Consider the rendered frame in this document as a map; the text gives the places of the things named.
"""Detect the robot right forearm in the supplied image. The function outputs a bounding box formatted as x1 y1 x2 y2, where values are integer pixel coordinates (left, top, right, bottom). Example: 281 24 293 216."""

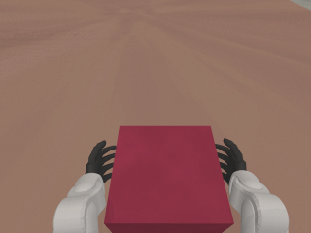
228 170 289 233

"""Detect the carton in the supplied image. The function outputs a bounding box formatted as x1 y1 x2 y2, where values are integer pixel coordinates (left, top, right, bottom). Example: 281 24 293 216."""
104 126 234 233

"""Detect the right robot hand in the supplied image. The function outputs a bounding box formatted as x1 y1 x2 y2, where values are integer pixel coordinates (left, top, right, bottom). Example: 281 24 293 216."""
215 138 247 185

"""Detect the left robot hand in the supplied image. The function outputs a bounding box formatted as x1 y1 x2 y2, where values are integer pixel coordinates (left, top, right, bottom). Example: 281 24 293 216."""
85 140 117 183

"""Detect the robot left forearm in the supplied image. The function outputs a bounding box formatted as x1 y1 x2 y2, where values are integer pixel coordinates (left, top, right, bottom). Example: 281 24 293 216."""
52 173 106 233

